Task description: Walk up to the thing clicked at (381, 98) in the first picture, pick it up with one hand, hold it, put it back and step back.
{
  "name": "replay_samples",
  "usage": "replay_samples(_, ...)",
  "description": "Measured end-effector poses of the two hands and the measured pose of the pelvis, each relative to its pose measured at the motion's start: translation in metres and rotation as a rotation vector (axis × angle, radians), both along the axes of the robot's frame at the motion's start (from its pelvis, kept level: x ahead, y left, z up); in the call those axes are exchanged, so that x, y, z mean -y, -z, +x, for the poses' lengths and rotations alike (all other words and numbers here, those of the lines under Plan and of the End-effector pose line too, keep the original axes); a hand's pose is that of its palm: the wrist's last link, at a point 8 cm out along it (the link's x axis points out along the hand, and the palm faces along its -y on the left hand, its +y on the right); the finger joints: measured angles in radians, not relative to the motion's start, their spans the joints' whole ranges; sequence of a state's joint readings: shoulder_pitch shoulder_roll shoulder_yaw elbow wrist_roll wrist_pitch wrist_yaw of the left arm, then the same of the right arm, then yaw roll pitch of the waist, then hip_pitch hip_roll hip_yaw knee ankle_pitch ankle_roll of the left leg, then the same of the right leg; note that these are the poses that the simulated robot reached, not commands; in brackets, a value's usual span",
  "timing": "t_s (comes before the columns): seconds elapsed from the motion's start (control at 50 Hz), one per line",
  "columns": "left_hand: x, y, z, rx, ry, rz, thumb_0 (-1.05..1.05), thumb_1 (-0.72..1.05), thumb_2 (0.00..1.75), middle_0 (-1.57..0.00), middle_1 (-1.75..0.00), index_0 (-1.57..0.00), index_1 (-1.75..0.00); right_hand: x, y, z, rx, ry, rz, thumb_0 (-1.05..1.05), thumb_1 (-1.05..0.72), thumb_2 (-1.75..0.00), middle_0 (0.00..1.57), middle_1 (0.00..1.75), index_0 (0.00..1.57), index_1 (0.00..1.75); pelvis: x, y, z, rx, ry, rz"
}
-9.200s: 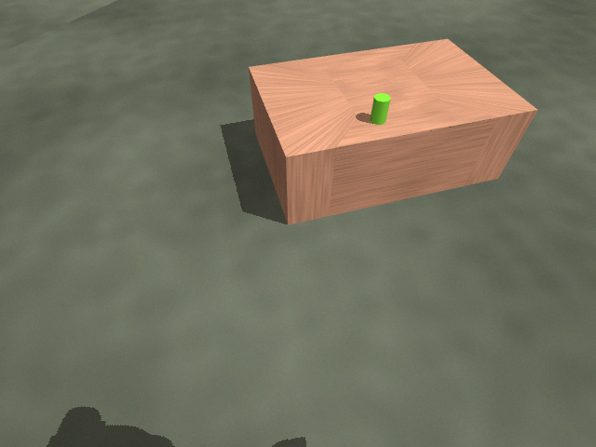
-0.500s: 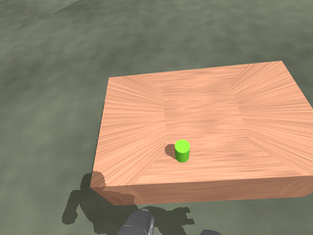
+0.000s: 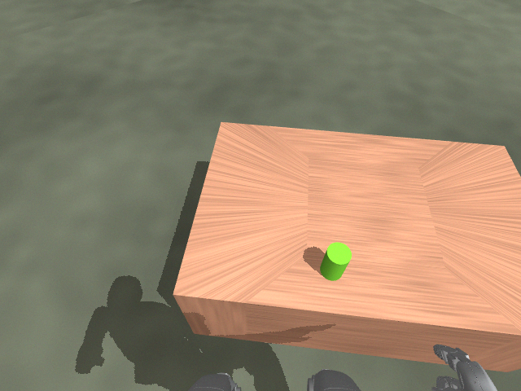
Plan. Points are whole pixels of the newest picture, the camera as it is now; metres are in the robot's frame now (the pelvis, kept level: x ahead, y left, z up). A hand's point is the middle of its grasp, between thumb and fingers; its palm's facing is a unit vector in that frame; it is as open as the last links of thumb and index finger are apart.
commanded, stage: walk up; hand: right
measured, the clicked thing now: (335, 262) +0.46 -0.18 -0.31
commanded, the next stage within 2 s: stand in 1.48 s
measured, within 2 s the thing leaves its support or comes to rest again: neither
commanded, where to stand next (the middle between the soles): +0.06 +0.00 m, yaw -5 degrees
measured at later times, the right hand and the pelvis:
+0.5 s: hand out of the picture +0.08 -0.25 -0.13, palm faces +0.02 +0.94 -0.33, open 7.4 cm; pelvis +0.02 +0.00 +0.02, yaw -3 degrees
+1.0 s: hand out of the picture +0.09 -0.26 -0.12, palm faces +0.06 +0.94 -0.34, open 7.4 cm; pelvis +0.01 +0.00 +0.03, yaw -5 degrees
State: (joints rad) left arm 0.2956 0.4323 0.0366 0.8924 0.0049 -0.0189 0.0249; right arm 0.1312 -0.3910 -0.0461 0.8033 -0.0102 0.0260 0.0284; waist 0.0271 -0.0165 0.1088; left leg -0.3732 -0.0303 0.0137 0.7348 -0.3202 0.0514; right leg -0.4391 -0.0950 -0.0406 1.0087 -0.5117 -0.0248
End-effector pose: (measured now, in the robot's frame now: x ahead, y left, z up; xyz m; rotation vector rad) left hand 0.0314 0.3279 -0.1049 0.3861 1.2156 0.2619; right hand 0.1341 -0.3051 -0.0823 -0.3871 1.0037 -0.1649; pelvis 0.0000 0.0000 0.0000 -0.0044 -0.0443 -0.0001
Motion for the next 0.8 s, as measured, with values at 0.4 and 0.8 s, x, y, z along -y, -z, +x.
replay_samples(0.4, 0.021, -0.012, 0.054, 0.009, 0.089, -0.057, 0.01, 0.91, 0.9, -0.2, -0.3, -0.2, -0.3, -0.008, 0.022, -0.071, -0.202, 0.131, 0.066, 0.01, -0.9, -0.9, 0.2, 0.3, 0.2, 0.3, -0.003, -0.016, 0.012, -0.013, 0.047, -0.009)
replay_samples(0.8, 0.042, -0.026, 0.119, 0.099, 0.141, -0.099, 0.01, 0.91, 0.9, -0.2, -0.3, -0.2, -0.3, 0.002, -0.007, -0.036, -0.1, 0.167, 0.045, 0.0, -0.9, -0.9, 0.2, 0.3, 0.2, 0.3, -0.001, -0.032, 0.017, 0.007, 0.075, 0.002)
